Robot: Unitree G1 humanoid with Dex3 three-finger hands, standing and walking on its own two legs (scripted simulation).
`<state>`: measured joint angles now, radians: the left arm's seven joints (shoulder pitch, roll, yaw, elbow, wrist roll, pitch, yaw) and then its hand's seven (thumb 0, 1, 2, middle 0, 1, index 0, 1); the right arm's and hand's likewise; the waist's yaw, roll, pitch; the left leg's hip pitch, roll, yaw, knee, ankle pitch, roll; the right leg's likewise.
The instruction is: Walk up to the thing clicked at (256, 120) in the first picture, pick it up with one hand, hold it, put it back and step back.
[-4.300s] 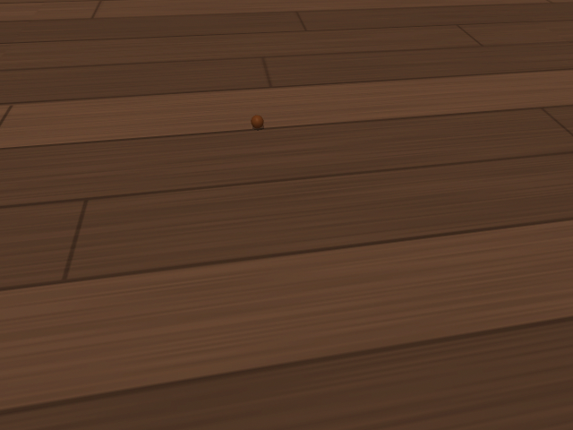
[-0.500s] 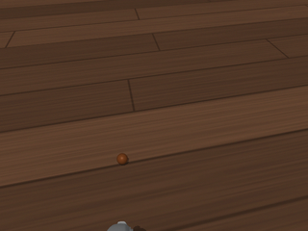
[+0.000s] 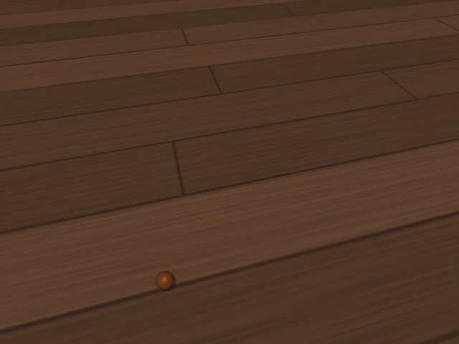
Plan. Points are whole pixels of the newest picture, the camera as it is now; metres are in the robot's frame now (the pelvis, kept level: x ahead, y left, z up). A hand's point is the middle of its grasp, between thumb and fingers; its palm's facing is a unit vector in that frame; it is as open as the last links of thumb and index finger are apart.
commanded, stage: walk up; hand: left
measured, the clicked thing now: (164, 280) +0.53 +0.26 -0.72
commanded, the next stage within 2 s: none
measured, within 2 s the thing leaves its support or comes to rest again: neither
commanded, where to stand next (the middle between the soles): +0.18 +0.02 m, yaw +1 degrees
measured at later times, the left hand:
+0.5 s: hand out of the picture +0.15 +0.29 -0.16, palm faces +0.01 -0.92 -0.38, open 7.4 cm
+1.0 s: hand (80, 326) +0.21 +0.29 -0.13, palm faces -0.03 -0.92 -0.38, open 7.4 cm
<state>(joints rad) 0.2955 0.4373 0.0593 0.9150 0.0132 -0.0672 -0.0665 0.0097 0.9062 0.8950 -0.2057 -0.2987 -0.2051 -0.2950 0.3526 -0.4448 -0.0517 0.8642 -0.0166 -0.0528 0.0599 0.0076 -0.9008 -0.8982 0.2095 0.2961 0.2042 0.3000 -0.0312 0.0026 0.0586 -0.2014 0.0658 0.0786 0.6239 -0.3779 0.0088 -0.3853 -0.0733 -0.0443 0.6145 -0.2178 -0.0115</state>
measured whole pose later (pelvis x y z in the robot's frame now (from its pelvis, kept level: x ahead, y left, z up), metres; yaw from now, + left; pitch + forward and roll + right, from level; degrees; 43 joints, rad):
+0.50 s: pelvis +0.10 +0.01 -0.01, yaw +1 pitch -3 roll +0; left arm 0.23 0.41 0.00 0.93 -0.02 -0.03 0.02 0.01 0.91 0.89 -0.21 -0.30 -0.21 -0.29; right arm 0.12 -0.37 -0.02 0.92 -0.01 -0.01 0.03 0.01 -0.91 -0.90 0.21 0.30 0.20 0.30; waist 0.03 -0.02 0.13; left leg -0.42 0.03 0.03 0.67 -0.21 0.01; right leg -0.31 -0.05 -0.02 0.82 -0.53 -0.01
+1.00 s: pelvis +0.13 +0.02 +0.02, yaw +0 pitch -3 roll -1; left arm 0.10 0.38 -0.01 1.12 0.00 -0.04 0.01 0.01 0.91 0.89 -0.21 -0.30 -0.20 -0.29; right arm 0.04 -0.36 0.00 1.13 0.00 0.00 0.03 0.01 -0.91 -0.90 0.21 0.30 0.20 0.30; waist 0.00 0.02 0.07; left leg -0.26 0.04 0.05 0.44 -0.14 0.00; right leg -0.11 -0.03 -0.01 0.43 -0.27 0.03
